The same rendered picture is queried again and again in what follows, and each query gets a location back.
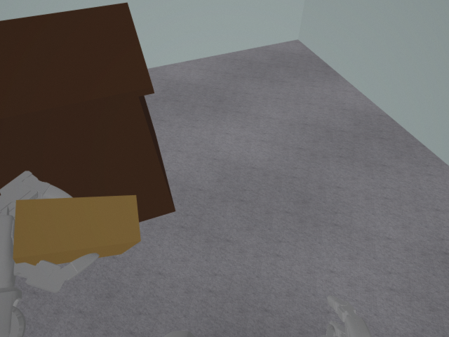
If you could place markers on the table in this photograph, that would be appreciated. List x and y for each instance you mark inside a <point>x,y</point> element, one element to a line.
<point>72,107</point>

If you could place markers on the right robot hand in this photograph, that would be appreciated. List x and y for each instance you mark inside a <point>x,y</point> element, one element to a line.
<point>354,326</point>

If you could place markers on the left robot hand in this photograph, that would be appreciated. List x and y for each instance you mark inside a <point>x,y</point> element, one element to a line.
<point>44,275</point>

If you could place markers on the sponge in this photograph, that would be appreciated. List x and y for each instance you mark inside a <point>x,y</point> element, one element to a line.
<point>64,229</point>

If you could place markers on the left robot forearm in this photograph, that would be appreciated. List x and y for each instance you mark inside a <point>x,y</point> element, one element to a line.
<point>12,320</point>

